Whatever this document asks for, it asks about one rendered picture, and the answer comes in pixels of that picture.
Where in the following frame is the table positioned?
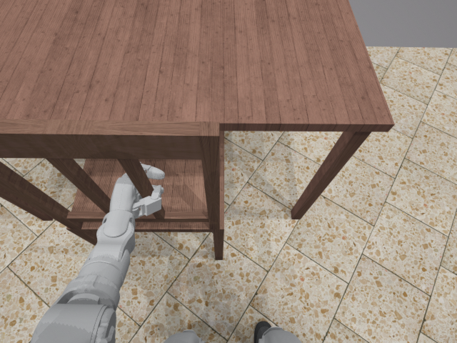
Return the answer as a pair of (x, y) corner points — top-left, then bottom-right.
(0, 0), (395, 221)

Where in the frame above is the left robot forearm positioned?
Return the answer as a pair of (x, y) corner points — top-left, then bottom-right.
(30, 210), (136, 343)

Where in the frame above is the robot shin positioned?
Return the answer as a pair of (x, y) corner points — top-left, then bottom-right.
(263, 327), (283, 336)
(183, 329), (197, 336)

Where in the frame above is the chair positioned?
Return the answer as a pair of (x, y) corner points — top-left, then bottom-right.
(0, 119), (224, 260)

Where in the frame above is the left robot hand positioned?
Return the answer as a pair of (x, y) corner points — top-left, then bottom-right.
(109, 162), (165, 219)

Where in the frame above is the robot left upper arm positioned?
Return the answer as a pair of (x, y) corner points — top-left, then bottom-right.
(34, 304), (116, 343)

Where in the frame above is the left robot shin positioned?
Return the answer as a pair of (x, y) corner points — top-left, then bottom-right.
(183, 329), (197, 336)

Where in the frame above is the right robot shin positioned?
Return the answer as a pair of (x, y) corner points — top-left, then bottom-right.
(263, 327), (283, 336)

